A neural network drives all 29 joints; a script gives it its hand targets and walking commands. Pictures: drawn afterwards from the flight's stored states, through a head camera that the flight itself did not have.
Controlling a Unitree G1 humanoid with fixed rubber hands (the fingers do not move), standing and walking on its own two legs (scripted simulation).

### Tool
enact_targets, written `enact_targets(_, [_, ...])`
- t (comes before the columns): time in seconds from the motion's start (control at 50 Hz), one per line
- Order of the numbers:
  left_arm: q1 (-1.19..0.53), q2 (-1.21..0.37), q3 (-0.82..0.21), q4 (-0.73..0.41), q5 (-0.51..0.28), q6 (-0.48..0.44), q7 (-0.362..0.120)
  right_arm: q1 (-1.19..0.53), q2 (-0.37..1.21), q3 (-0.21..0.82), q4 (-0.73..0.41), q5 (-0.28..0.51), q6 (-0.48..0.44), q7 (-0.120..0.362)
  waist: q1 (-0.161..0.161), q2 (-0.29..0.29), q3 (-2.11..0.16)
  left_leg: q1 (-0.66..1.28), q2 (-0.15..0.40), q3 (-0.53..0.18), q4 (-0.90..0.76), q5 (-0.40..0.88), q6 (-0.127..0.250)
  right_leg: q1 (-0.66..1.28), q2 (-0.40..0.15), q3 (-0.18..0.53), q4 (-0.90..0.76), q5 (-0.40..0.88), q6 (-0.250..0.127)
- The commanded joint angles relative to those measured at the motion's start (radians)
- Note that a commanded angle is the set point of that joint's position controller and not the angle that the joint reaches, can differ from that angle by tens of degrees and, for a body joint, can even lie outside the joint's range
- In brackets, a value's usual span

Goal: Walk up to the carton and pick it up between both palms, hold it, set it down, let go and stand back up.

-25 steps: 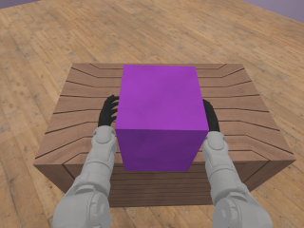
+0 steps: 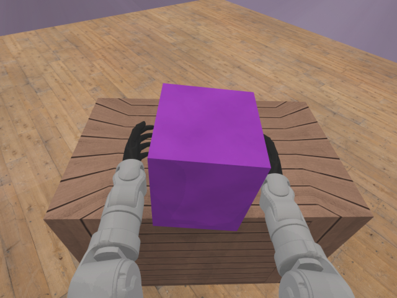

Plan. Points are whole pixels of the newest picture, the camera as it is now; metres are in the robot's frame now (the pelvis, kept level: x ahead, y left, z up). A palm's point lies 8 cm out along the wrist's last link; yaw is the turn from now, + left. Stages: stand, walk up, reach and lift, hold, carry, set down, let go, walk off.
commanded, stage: reach and lift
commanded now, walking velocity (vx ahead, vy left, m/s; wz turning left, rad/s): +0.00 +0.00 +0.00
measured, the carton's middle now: (201, 160) +0.41 -0.01 +0.06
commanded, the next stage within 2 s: hold in 1.62 s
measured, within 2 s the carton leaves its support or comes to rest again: neither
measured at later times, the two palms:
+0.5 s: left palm (123, 151) +0.37 +0.15 +0.13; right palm (269, 164) +0.35 -0.14 +0.11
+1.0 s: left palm (121, 141) +0.37 +0.14 +0.16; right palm (276, 158) +0.34 -0.15 +0.14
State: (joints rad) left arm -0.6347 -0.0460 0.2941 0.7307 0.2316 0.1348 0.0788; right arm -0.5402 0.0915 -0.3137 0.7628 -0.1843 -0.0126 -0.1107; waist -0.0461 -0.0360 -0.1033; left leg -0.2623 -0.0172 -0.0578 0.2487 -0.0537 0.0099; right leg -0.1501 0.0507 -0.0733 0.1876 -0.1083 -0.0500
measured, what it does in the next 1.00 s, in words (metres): stands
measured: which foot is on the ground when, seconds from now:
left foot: down 0.00-1.00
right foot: down 0.00-1.00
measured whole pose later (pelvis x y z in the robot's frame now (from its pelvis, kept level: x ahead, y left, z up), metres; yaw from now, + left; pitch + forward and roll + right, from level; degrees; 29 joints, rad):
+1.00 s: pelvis -0.01 +0.01 +0.00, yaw -1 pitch -4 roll -1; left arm -0.59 -0.03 0.19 0.16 0.24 0.63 0.06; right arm -0.53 0.00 -0.07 0.38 0.09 0.36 -0.18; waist -0.06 -0.05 0.02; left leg -0.15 -0.02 -0.03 0.31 -0.09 0.02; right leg -0.03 0.05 -0.05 0.21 -0.12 -0.04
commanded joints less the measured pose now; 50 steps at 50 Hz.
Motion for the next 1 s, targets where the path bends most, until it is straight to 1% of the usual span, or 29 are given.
enact_targets(0.0, [-0.657, -0.552, -0.388, -0.255, -0.063, -0.035, -0.163, -0.844, 0.466, 0.425, -0.294, 0.058, -0.056, 0.083, 0.013, 0.04, -0.557, 0.173, 0.015, 0.004, 0.003, 0.084, 0.035, 0.276, -0.043, 0.027, 0.07, 0.394, 0.078])
enact_targets(0.1, [-0.613, -0.537, -0.429, -0.323, -0.092, 0.039, -0.168, -0.834, 0.44, 0.476, -0.362, 0.123, -0.007, 0.061, 0.017, 0.037, -0.496, 0.186, 0.016, 0.006, 0.011, 0.05, 0.037, 0.256, -0.044, 0.032, 0.062, 0.331, 0.08])
enact_targets(0.2, [-0.58, -0.532, -0.475, -0.401, -0.118, 0.099, -0.17, -0.814, 0.413, 0.515, -0.431, 0.176, 0.038, 0.039, 0.004, 0.049, -0.458, 0.222, 0.015, 0.005, 0.027, 0.05, 0.027, 0.235, -0.041, 0.03, 0.054, 0.309, 0.077])
enact_targets(0.3, [-0.557, -0.543, -0.546, -0.518, -0.15, 0.155, -0.167, -0.793, 0.396, 0.569, -0.532, 0.23, 0.082, 0.017, -0.016, 0.074, -0.461, 0.28, 0.015, -0.002, 0.055, 0.109, 0.005, 0.214, -0.031, 0.025, 0.051, 0.337, 0.071])
enact_targets(0.38, [-0.539, -0.554, -0.605, -0.615, -0.178, 0.203, -0.161, -0.784, 0.391, 0.618, -0.623, 0.271, 0.123, 0.0, -0.027, 0.087, -0.471, 0.322, 0.017, -0.006, 0.08, 0.167, -0.012, 0.192, -0.021, 0.022, 0.046, 0.346, 0.068])
enact_targets(0.48, [-0.518, -0.56, -0.654, -0.712, -0.203, 0.26, -0.153, -0.776, 0.385, 0.667, -0.719, 0.312, 0.176, -0.015, -0.027, 0.086, -0.474, 0.358, 0.02, -0.011, 0.097, 0.217, -0.022, 0.179, -0.013, 0.023, 0.041, 0.35, 0.068])
enact_targets(0.6, [-0.481, -0.544, -0.666, -0.792, -0.204, 0.335, -0.153, -0.758, 0.364, 0.693, -0.791, 0.347, 0.234, -0.028, -0.021, 0.069, -0.449, 0.391, 0.021, -0.009, 0.096, 0.244, -0.023, 0.182, -0.008, 0.025, 0.031, 0.347, 0.072])
enact_targets(0.64, [-0.469, -0.529, -0.649, -0.801, -0.193, 0.362, -0.159, -0.75, 0.35, 0.687, -0.796, 0.354, 0.253, -0.032, -0.018, 0.062, -0.425, 0.392, 0.019, -0.007, 0.089, 0.23, -0.022, 0.185, -0.009, 0.023, 0.027, 0.339, 0.075])
enact_targets(0.72, [-0.502, -0.501, -0.603, -0.786, -0.168, 0.402, -0.169, -0.785, 0.316, 0.638, -0.768, 0.353, 0.273, -0.027, -0.019, 0.057, -0.367, 0.382, 0.019, 0.005, 0.06, 0.118, -0.017, 0.151, -0.012, 0.011, 0.014, 0.241, 0.076])
enact_targets(0.76, [-0.518, -0.502, -0.594, -0.782, -0.165, 0.412, -0.17, -0.807, 0.31, 0.619, -0.766, 0.349, 0.274, -0.023, -0.021, 0.063, -0.368, 0.388, 0.02, 0.012, 0.056, 0.091, -0.017, 0.134, -0.01, 0.006, 0.01, 0.208, 0.075])
enact_targets(0.84, [-0.54, -0.5, -0.572, -0.769, -0.151, 0.422, -0.172, -0.835, 0.297, 0.588, -0.751, 0.336, 0.275, -0.019, -0.026, 0.069, -0.385, 0.403, 0.021, 0.019, 0.055, 0.073, -0.015, 0.121, -0.009, -0.001, 0.008, 0.184, 0.075])
enact_targets(0.88, [-0.549, -0.493, -0.557, -0.758, -0.144, 0.425, -0.174, -0.839, 0.294, 0.576, -0.738, 0.329, 0.275, -0.017, -0.026, 0.063, -0.386, 0.401, 0.02, 0.022, 0.052, 0.064, -0.011, 0.121, -0.009, -0.003, 0.007, 0.178, 0.076])
enact_targets(0.98, [-0.559, -0.48, -0.532, -0.744, -0.131, 0.433, -0.181, -0.847, 0.289, 0.557, -0.72, 0.32, 0.275, -0.016, -0.03, 0.061, -0.4, 0.395, 0.016, 0.026, 0.052, 0.067, -0.005, 0.14, -0.011, -0.004, 0.012, 0.193, 0.08])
